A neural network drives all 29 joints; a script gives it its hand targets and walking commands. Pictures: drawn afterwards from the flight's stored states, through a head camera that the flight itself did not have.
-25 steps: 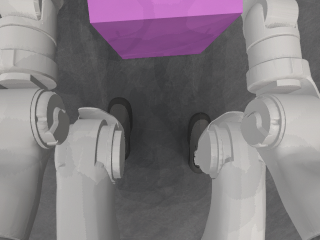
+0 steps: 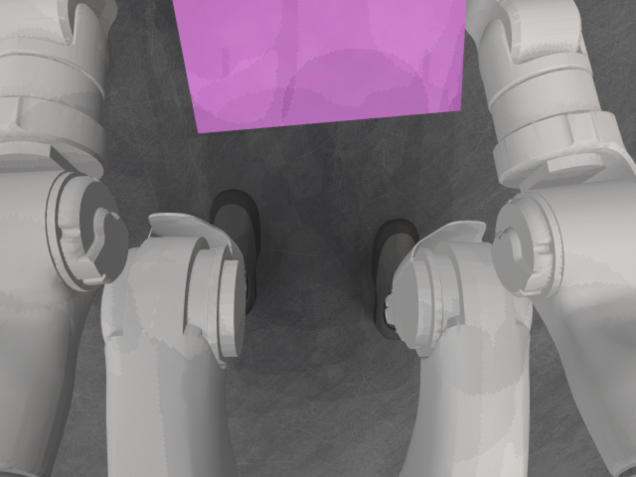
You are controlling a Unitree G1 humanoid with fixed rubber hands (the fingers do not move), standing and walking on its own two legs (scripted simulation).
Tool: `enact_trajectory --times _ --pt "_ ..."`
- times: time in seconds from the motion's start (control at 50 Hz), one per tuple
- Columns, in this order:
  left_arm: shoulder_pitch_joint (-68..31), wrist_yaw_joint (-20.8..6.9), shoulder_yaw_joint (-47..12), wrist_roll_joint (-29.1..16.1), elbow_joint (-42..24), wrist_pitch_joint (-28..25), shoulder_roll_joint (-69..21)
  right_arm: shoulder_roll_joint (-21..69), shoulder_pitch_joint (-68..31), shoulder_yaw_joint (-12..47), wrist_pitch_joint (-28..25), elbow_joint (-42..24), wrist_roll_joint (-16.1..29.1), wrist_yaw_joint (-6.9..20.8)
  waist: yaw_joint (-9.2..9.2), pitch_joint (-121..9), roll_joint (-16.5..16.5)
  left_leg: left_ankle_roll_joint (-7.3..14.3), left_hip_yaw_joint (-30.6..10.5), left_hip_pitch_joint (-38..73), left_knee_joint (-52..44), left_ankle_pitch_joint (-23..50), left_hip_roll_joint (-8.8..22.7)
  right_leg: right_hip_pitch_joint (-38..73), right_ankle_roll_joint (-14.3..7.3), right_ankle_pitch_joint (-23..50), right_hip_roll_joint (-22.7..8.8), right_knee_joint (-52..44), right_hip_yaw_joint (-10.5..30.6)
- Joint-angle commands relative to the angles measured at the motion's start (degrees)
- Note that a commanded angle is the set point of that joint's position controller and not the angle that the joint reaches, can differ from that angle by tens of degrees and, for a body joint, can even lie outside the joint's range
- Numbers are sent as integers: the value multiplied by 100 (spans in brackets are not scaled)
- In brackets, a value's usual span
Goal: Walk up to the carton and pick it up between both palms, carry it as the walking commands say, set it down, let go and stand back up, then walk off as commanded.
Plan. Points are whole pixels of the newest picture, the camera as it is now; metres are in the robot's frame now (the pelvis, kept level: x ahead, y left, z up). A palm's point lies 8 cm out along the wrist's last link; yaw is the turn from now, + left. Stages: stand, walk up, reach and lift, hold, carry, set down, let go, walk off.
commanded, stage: set down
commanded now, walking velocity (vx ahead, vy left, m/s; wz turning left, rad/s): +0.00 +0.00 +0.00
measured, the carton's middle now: out of the picture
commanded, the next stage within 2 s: let go in 1.54 s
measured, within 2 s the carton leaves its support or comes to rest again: neither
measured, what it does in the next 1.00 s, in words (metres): rises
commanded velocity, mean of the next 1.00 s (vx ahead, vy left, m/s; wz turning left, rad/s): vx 0.00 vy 0.00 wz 0.00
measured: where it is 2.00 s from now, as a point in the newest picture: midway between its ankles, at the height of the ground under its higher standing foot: (316, 287)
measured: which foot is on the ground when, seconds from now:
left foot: down 0.00-1.00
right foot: down 0.00-1.00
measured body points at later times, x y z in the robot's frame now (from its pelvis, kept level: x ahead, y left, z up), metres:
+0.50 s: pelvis +0.00 +0.00 +0.02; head +0.38 +0.02 +0.24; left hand +0.57 +0.24 -0.15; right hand +0.59 -0.10 -0.14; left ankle +0.14 +0.13 -0.35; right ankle +0.10 -0.13 -0.35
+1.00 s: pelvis +0.00 +0.00 +0.14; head +0.38 +0.04 +0.37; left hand +0.56 +0.26 +0.00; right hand +0.60 -0.10 +0.00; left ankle +0.14 +0.13 -0.35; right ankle +0.10 -0.13 -0.35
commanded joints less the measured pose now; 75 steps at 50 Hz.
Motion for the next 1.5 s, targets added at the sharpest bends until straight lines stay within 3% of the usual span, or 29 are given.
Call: enact_trajectory --times 0.0,0.18,0.2,0.22,0.28,0.3,0.36,0.4,0.5,0.54,0.56,0.64,0.68,0.72,0.74,0.8,0.82,0.84,0.96,0.98,1.12,1.2,1.24,1.3,1.36,1.38,1.4,1.44,1.48 --pt "-1509 194 -379 -527 -750 -448 1049 -499 -1930 442 -332 -932 800 -180 722 -8746 261 -62 508 4516 -375 2621 -231 2962 41 2156 225 -786 -525" --pt "-1711 260 -410 -799 -765 -395 1425 -988 -1893 433 -271 -938 1011 -312 536 -9191 305 -51 480 4750 -437 2485 -162 2965 24 1912 148 -849 -620" --pt "-1740 276 -298 -770 -1254 -438 1535 -890 -1926 599 -231 -1358 1116 -323 771 -9875 154 -28 631 5025 -442 2755 -200 3438 45 2115 174 -927 -567" --pt "-1732 270 -590 -952 -1189 -340 1386 -989 -2012 545 -177 -1348 1055 -384 528 -10465 150 -17 530 5442 -531 2792 -230 3768 63 2196 204 -820 -738" --pt "-1509 336 -350 -749 -1934 -131 1602 -788 -1765 781 17 -2054 1267 -480 903 -11527 377 -41 706 6053 -604 2996 -257 4278 -14 2323 243 -1012 -749" --pt "-1406 321 -543 -770 -1150 25 1451 -892 -1645 500 120 -1535 1073 -507 583 -10815 371 -28 641 5960 -777 2514 -235 3807 10 1853 248 -1094 -862" --pt "-1317 310 -342 -676 -2260 136 1457 -966 -1577 275 320 -2087 973 -582 748 -11431 625 -87 865 6129 -955 2409 -376 4326 -112 1734 261 -1390 -763" --pt "-1087 354 14 -496 -1933 330 1591 -714 -1536 377 426 -2282 976 -596 890 -11276 163 14 876 5644 -1088 2138 -315 4450 -30 1611 268 -1507 -839" --pt "-1176 341 -141 -455 -2790 549 1436 -727 -1273 19 648 -2390 828 -638 554 -11517 402 2 784 6192 -1515 2106 -421 4530 -106 1580 302 -1831 -871" --pt "-969 321 -29 -347 -2307 670 1438 -700 -1438 143 753 -2319 753 -574 735 -11224 193 84 726 5957 -1526 2237 -406 4505 -49 1700 274 -1921 -792" --pt "-981 336 5 -142 -2348 719 1441 -440 -1086 134 830 -1926 802 -575 846 -10881 649 31 792 6017 -1786 1886 -406 4398 -111 1352 272 -2155 -696" --pt "-1203 290 -134 -292 -3013 789 1265 -748 -1494 -95 847 -2770 692 -577 528 -11658 432 49 784 6433 -2072 2277 -516 4883 -66 1737 361 -2411 -784" --pt "-865 236 -193 -277 -2367 883 1130 -385 -769 -64 972 -1754 639 -545 518 -11409 579 34 699 6538 -2270 2273 -493 4727 -80 1658 318 -2588 -766" --pt "-865 244 -70 -262 -3150 937 1237 -889 -1114 -331 961 -2624 369 -563 314 -12320 304 -4 667 7152 -2413 2362 -589 5196 -57 1767 370 -2712 -915" --pt "-694 225 194 -136 -2658 973 1326 -728 -851 -154 1034 -2416 427 -567 621 -11998 437 38 804 6772 -2397 2488 -613 5142 -44 1747 359 -2920 -712" --pt "-599 203 31 -302 -3414 1067 1255 -507 -898 -166 1080 -2777 665 -486 656 -12098 687 39 655 7154 -2808 2781 -594 5176 -54 2042 332 -3071 -749" --pt "-725 195 19 -370 -3860 1117 1373 -762 -1170 -282 1067 -3839 646 -499 493 -12839 550 102 536 7752 -2785 3097 -586 5471 -24 2303 383 -3145 -757" --pt "-557 192 136 -194 -3400 1190 1479 -739 -804 -247 1208 -2935 487 -499 574 -12557 689 8 624 7604 -2757 2978 -571 5459 -58 2191 320 -3289 -664" --pt "-630 115 -77 -428 -3603 1410 1275 -852 -725 -324 1341 -2898 446 -408 221 -12693 400 -32 443 8172 -3420 3071 -567 5847 -22 2358 335 -3814 -796" --pt "-335 117 49 -246 -3245 1418 1224 -843 -838 -229 1361 -3137 483 -380 647 -12601 590 -20 584 8480 -3493 3193 -648 5688 -22 2233 304 -3940 -732" --pt "-759 51 -273 -377 -3711 1537 1226 -1094 -741 -435 1425 -3225 375 -381 155 -12813 933 -96 512 9389 -4351 3300 -612 6233 -41 2432 265 -4819 -689" --pt "-516 15 114 -265 -3566 1536 1583 -1013 -948 -325 1509 -3402 360 -341 548 -12688 494 10 573 9243 -4654 3239 -582 6995 -3 2496 177 -5193 -485" --pt "-507 -25 -1 -418 -3644 1491 1377 -982 -538 -433 1442 -3044 328 -310 247 -12482 521 6 482 9448 -4899 3456 -552 7061 -26 2792 192 -5460 -490" --pt "-329 -76 -17 -187 -3162 1414 1321 -841 -609 -431 1412 -2775 300 -226 450 -12526 531 18 448 9767 -5348 3321 -499 7097 12 2555 220 -5842 -494" --pt "-372 -104 -139 -126 -3228 1317 1096 -836 -428 -632 1327 -2609 10 -171 180 -12043 563 -42 543 9855 -5624 3366 -517 7284 24 2755 228 -6195 -523" --pt "-567 -123 41 -157 -3881 1239 1354 -978 -696 -561 1261 -3216 129 -185 434 -12579 586 -9 473 10168 -5621 3676 -527 7592 50 3032 165 -6215 -404" --pt "-531 -127 50 183 -2959 1269 1210 -725 -255 -669 1245 -2205 -42 -142 286 -11555 664 -33 410 9857 -5833 3384 -442 7006 42 2731 153 -6346 -484" --pt "-572 -237 30 -82 -3145 1155 947 -786 -517 -674 1137 -2455 -173 -161 145 -11715 540 -59 519 9591 -5898 3273 -504 7516 57 2867 153 -6558 -368" --pt "-323 -284 250 227 -2794 1010 1097 -389 -475 -510 1006 -2612 -90 -53 460 -11570 349 54 397 9535 -5947 3651 -484 7469 99 3166 141 -6507 -439"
